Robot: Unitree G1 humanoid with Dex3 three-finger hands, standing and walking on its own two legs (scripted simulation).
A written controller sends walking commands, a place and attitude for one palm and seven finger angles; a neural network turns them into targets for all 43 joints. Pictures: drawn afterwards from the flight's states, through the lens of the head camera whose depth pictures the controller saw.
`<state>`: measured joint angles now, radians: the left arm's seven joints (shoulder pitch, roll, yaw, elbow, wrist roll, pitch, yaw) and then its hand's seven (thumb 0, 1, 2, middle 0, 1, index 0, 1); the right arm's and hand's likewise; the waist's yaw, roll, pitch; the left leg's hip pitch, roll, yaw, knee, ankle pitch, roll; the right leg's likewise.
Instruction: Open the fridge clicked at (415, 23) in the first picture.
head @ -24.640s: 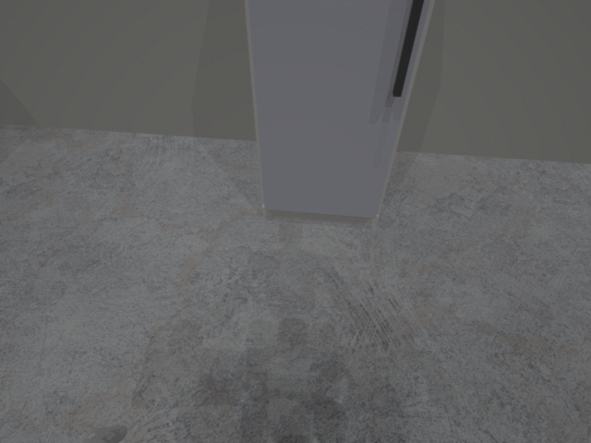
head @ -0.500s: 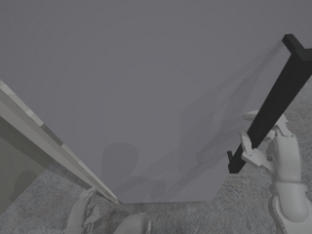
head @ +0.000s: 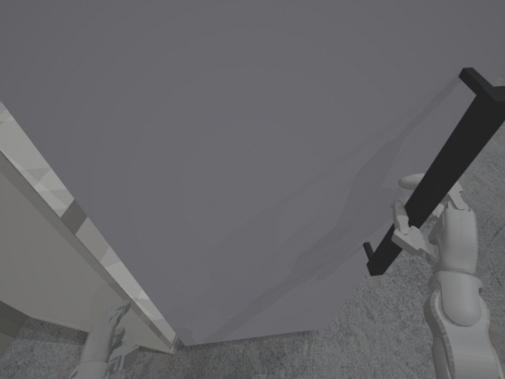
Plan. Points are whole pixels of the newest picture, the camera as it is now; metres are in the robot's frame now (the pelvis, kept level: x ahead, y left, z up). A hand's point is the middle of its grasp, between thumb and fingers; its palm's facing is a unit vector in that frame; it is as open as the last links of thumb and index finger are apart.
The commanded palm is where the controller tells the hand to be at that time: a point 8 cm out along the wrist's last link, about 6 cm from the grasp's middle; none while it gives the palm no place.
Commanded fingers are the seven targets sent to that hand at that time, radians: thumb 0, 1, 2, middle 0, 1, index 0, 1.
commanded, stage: stop walking and hold the door back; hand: right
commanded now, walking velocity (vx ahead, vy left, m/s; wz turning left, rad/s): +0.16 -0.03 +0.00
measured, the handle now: (409, 200) +0.35 -0.21 +0.12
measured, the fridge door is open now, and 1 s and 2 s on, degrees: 71 67 67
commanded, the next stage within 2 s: loosen the grip on the handle in 0.92 s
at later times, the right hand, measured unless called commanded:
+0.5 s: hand (397, 209) +0.33 -0.19 +0.12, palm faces +0.19 +0.96 -0.20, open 5.8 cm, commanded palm +0.30 -0.24 +0.11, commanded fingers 0.00 -0.90 -0.90 0.45 1.40 0.45 1.40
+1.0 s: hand (396, 208) +0.33 -0.19 +0.12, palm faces +0.14 +0.97 -0.20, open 5.8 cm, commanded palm +0.30 -0.24 +0.13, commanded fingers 0.00 -0.90 -0.90 0.45 1.40 0.45 1.40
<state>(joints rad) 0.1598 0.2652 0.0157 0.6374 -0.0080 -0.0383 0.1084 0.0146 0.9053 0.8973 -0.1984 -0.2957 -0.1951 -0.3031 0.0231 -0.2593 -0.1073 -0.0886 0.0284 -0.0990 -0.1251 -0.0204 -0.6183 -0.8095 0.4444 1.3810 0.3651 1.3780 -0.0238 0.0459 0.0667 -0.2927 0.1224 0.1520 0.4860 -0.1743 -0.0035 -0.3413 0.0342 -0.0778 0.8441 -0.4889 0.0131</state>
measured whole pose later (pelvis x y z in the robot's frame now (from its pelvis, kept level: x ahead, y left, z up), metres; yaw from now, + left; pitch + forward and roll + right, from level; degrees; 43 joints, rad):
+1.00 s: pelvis -0.04 -0.02 +0.00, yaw -1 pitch -1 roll +1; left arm 0.19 0.22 -0.02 0.68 -0.04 -0.03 0.10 0.01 0.90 0.90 -0.20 -0.30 -0.20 -0.30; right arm -0.38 -0.26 -0.09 0.46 0.03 -0.16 -0.06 -0.05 -0.66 -0.78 0.45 1.40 0.39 1.40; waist 0.01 -0.02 0.01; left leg -0.22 0.00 0.00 0.42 -0.19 -0.01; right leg -0.22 -0.02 -0.11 0.47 -0.24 -0.03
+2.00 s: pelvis -0.04 +0.00 -0.01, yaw -3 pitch +4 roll +0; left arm 0.25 0.25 -0.02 0.66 -0.06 -0.11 0.06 0.01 0.90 0.90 -0.20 -0.30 -0.20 -0.30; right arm -0.43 -0.39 -0.24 0.60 0.09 -0.23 0.14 -0.01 0.54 -0.20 0.25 1.16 0.26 1.15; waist 0.00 -0.01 -0.05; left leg -0.39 0.00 0.05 0.61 -0.30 0.02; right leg -0.39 -0.03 -0.06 0.63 -0.31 -0.01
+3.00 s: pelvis -0.04 +0.00 -0.01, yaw -5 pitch +2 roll +1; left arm 0.21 0.25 -0.05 0.61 -0.06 -0.18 0.09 0.01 0.90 0.90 -0.20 -0.30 -0.20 -0.30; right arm 0.01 -0.39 -0.31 0.16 0.20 -0.15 0.26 -0.01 0.54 -0.20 0.25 1.15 0.26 1.15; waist -0.04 -0.03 -0.06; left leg -0.34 0.01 0.07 0.62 -0.31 0.01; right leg -0.36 -0.02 -0.03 0.66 -0.33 -0.02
